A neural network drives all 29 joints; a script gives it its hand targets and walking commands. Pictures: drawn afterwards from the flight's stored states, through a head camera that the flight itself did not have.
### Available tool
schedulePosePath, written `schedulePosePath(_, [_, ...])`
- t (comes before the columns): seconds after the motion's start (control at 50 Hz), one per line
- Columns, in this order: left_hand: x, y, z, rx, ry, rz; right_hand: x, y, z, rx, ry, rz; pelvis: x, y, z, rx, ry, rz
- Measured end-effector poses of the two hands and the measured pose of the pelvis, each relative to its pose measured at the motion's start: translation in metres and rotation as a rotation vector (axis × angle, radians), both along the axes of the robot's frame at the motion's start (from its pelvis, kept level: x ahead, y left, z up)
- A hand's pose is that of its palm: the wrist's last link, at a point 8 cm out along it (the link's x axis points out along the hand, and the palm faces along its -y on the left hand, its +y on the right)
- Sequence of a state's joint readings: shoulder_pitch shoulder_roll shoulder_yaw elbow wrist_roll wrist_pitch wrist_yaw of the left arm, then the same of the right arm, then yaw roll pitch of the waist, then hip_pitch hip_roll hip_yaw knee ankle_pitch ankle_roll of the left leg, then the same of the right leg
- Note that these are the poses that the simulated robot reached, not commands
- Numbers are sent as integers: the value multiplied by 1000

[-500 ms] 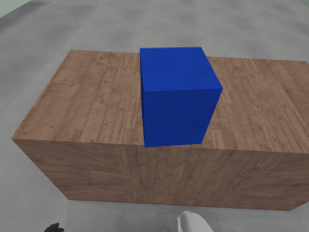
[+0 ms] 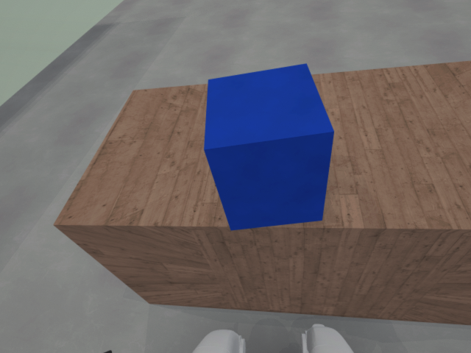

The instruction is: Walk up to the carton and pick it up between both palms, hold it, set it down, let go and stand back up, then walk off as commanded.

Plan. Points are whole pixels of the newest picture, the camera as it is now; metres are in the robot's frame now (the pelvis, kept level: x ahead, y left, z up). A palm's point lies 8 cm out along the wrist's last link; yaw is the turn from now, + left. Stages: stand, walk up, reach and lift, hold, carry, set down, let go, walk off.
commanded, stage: walk up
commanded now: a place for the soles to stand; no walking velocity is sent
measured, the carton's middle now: (266, 151) +0.48 -0.03 +0.05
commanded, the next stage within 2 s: none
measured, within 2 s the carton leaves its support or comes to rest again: neither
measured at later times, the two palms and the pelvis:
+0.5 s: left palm out of the picture +0.08 +0.32 -0.10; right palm out of the picture +0.08 -0.30 -0.09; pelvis +0.02 +0.01 +0.00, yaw +0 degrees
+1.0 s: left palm out of the picture +0.10 +0.33 -0.09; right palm (436, 349) +0.15 -0.27 -0.10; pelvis +0.04 +0.02 +0.00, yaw +0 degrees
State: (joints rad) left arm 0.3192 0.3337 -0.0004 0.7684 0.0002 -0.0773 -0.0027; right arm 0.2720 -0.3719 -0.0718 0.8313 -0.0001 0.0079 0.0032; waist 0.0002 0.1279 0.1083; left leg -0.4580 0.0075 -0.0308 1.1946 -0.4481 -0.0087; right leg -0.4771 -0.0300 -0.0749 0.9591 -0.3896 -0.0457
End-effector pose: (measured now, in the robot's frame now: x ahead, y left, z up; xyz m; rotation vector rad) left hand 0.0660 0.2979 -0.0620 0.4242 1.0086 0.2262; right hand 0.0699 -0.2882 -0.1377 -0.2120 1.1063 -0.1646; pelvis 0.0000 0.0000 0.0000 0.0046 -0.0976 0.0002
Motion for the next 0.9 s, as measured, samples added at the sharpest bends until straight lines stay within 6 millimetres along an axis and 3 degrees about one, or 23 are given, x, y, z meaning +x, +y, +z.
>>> schedulePosePath(0.18, [-6,26,-35,-107,51,20,-38,16,28,-111,69,-31,-2,36,0,-41,-2,2])
schedulePosePath(0.3, [0,39,-44,-121,71,-5,-45,10,53,-181,100,-35,3,39,4,-44,14,1])
schedulePosePath(0.4, [6,39,-47,-102,87,-20,-26,-4,60,-205,74,-30,9,29,3,-30,23,1])
schedulePosePath(0.5, [11,26,-43,-79,98,-16,11,-16,52,-177,24,-12,17,12,1,-12,35,3])
schedulePosePath(0.58, [17,17,-33,-71,83,-11,45,-12,43,-136,-27,5,24,9,2,-9,45,3])
schedulePosePath(0.66, [23,20,-26,-56,85,-4,70,2,34,-97,-61,22,31,15,2,-15,55,2])
schedulePosePath(0.9, [35,22,-26,-55,79,-12,85,9,33,-93,-68,42,40,18,2,-15,68,1])
